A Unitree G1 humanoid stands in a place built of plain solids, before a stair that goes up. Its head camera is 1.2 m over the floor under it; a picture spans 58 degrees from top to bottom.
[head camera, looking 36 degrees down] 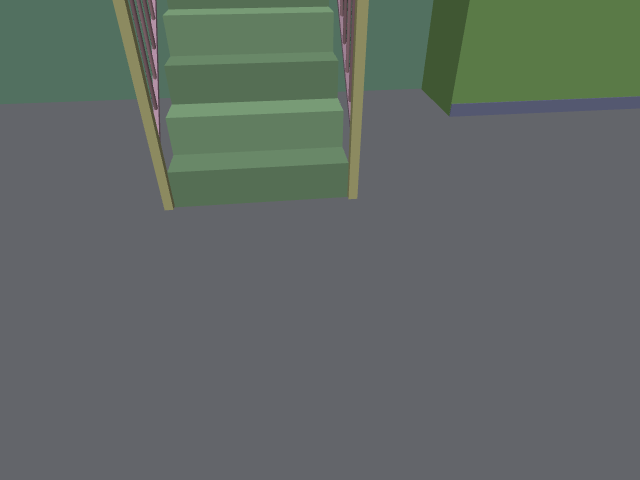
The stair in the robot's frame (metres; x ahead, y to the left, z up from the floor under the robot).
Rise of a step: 0.20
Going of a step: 0.20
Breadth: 0.92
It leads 7 degrees to the left of straight ahead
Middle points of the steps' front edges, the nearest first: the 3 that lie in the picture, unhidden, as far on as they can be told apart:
2.00 0.31 0.20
2.20 0.33 0.41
2.40 0.35 0.61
